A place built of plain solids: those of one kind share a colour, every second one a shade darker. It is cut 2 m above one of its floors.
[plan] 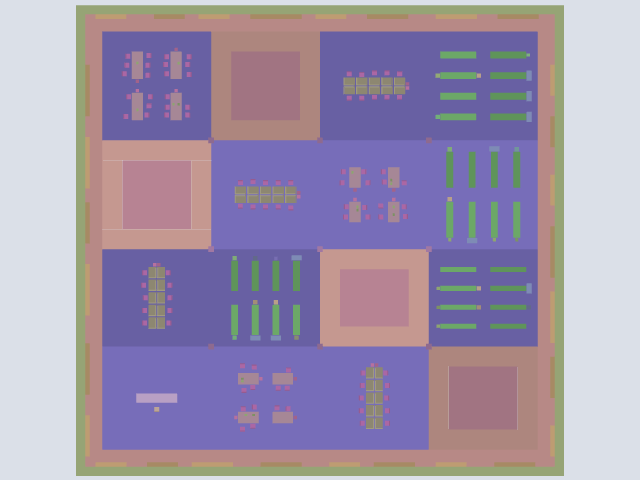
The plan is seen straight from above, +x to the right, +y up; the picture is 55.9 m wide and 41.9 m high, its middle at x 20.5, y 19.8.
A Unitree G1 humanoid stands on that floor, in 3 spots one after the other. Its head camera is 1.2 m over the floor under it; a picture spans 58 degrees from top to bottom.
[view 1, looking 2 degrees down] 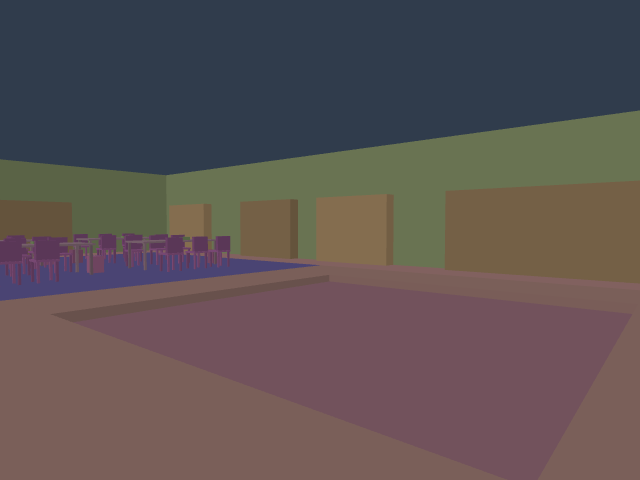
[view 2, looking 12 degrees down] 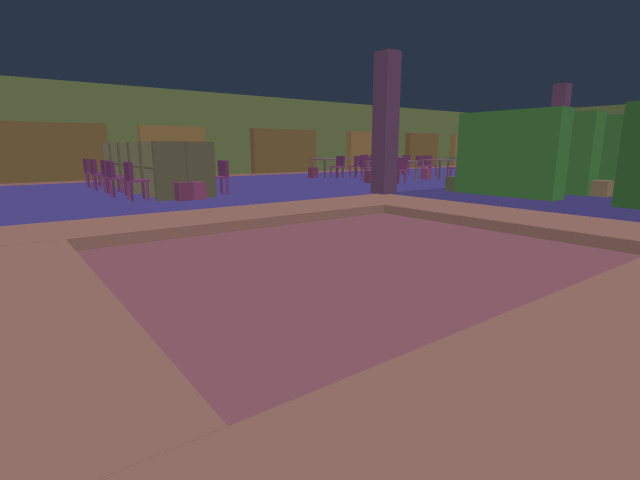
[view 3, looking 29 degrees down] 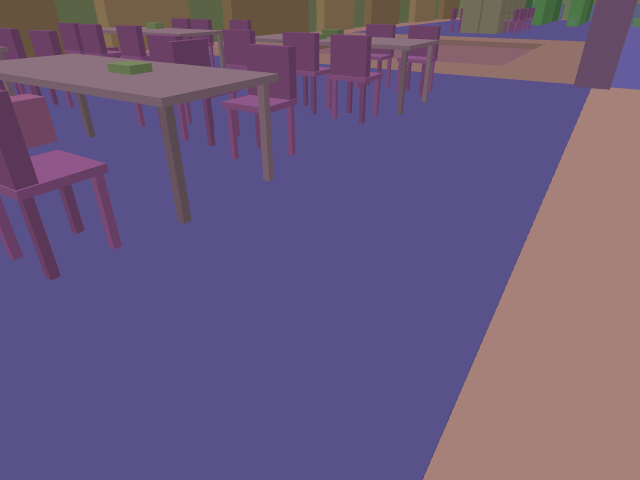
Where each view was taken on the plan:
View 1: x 19.25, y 28.15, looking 130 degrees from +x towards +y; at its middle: wallshelf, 14.31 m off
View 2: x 28.95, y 18.85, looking -127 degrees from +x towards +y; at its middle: floor_well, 6.64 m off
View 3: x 2.55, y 28.35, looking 32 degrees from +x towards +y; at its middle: floor_bay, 2.47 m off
